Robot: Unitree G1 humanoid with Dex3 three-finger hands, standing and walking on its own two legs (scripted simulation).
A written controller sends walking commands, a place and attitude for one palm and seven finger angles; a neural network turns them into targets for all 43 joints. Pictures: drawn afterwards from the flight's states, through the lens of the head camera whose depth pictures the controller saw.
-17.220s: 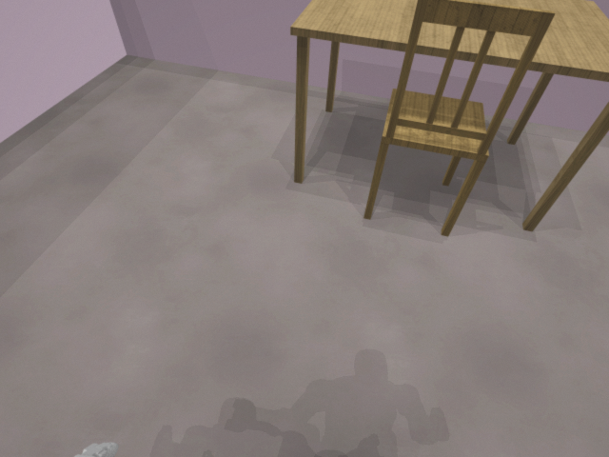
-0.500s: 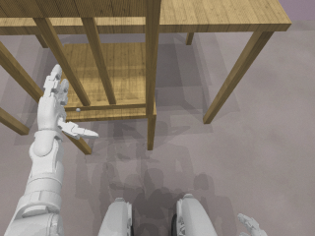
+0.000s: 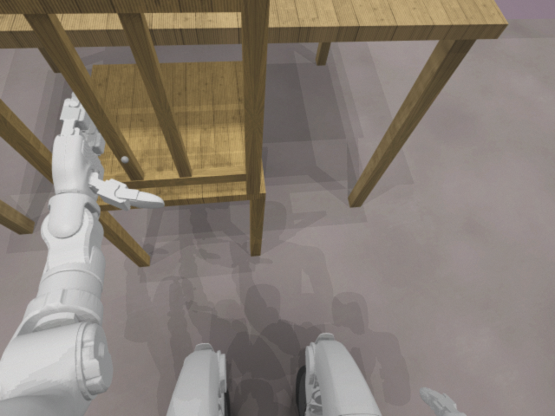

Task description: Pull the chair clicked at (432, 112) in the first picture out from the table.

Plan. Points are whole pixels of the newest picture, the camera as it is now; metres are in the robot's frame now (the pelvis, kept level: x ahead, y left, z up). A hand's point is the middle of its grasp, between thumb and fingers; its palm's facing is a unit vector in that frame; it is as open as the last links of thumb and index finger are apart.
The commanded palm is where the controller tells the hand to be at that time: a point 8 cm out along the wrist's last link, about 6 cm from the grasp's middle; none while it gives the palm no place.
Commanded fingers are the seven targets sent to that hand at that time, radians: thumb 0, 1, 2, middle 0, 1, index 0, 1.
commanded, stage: push the fingers through the gap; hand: left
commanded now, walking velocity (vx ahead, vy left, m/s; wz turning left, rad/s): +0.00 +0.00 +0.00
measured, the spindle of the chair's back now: (102, 118) +0.52 +0.23 +0.05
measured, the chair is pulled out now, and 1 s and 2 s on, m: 0.00 0.00 0.03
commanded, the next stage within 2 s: hook a spindle and tug to test in 0.54 s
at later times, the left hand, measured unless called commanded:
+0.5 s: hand (124, 149) +0.48 +0.20 +0.03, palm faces +0.08 -1.00 -0.04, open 16.9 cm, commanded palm +0.45 +0.25 +0.03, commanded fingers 0.00 -0.50 0.30 -0.06 -0.08 -0.06 -0.08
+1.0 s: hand (126, 148) +0.48 +0.20 +0.03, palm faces +0.09 -1.00 -0.03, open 15.5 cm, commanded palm +0.45 +0.24 +0.03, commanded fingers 0.00 -0.28 0.40 -0.39 -1.12 -0.39 -1.12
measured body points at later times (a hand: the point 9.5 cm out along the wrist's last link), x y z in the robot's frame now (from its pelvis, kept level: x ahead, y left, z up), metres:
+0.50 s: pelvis +0.00 +0.01 +0.00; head +0.16 +0.03 +0.42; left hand +0.47 +0.26 +0.03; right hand +0.04 -0.26 -0.12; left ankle +0.02 +0.12 -0.61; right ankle +0.05 -0.13 -0.61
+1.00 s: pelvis +0.00 +0.01 +0.00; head +0.16 +0.03 +0.42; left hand +0.47 +0.25 +0.03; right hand +0.06 -0.26 -0.12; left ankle +0.02 +0.12 -0.61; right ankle +0.05 -0.13 -0.61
